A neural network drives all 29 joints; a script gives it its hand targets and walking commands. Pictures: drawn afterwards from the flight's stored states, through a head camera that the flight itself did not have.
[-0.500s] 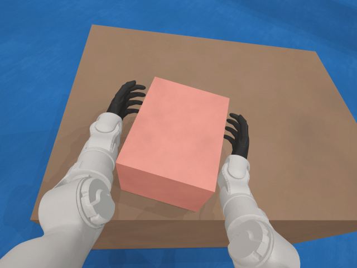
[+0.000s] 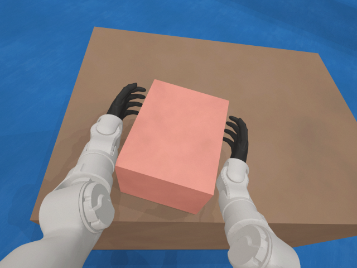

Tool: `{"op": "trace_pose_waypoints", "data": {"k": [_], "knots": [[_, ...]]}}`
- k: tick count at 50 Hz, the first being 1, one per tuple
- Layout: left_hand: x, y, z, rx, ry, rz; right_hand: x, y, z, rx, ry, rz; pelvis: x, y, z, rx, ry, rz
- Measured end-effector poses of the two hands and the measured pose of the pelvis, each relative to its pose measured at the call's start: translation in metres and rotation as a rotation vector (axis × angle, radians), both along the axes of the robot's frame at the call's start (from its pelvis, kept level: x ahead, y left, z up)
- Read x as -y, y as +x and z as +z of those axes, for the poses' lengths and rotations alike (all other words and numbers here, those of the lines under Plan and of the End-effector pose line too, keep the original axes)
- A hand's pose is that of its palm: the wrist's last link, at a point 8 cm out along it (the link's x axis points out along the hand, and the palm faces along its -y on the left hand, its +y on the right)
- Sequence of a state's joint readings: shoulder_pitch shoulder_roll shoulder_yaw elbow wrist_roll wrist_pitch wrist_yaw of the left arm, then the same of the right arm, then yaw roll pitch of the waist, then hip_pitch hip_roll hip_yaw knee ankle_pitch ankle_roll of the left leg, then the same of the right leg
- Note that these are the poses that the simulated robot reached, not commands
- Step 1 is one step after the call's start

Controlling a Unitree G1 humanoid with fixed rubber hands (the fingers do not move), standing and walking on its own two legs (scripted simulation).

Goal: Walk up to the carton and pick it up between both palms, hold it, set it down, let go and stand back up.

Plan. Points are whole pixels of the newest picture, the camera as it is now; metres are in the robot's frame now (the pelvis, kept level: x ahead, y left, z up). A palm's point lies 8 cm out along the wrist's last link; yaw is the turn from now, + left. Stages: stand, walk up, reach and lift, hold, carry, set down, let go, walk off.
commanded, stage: reach and lift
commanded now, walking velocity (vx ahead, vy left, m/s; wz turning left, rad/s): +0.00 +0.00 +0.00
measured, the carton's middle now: (175, 146) +0.42 +0.01 -0.02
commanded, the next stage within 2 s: none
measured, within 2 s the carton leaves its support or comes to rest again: leaves its support in 0.48 s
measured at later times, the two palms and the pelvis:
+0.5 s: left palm (139, 132) +0.41 +0.10 +0.05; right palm (265, 172) +0.34 -0.18 +0.03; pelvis -0.02 -0.03 +0.01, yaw -2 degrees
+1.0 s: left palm (127, 123) +0.40 +0.12 +0.08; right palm (262, 154) +0.36 -0.16 +0.07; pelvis +0.00 -0.01 +0.01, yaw -1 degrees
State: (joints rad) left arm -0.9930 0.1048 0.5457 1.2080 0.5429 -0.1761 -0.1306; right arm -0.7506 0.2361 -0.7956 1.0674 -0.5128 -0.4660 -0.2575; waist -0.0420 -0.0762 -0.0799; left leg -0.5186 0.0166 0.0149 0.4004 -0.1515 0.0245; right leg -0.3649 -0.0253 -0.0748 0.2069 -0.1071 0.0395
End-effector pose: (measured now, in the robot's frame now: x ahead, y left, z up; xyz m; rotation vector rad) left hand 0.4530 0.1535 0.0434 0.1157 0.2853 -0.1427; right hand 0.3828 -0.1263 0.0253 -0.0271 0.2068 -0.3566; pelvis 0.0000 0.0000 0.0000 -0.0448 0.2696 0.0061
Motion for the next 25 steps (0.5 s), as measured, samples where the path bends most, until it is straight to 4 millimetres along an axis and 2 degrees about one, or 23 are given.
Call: {"op": "trace_pose_waypoints", "data": {"k": [11, 20, 25], "knots": [[0.008, -0.016, 0.003, 0.009, 0.029, 0.049, 0.01, -0.005, 0.0, 0.018, 0.021, 0.04, 0.014, 0.002, 0.003, 0.02, 0.007, 0.002], [0.042, -0.04, -0.001, -0.013, -0.028, 0.029, 0.042, -0.037, 0.001, 0.007, -0.005, 0.013, 0.029, -0.008, 0.005, 0.085, 0.015, -0.01], [0.054, -0.048, 0.008, 0.002, -0.058, 0.025, 0.053, -0.048, 0.01, 0.026, -0.022, 0.005, 0.031, -0.016, 0.005, 0.113, 0.021, -0.039]]}}
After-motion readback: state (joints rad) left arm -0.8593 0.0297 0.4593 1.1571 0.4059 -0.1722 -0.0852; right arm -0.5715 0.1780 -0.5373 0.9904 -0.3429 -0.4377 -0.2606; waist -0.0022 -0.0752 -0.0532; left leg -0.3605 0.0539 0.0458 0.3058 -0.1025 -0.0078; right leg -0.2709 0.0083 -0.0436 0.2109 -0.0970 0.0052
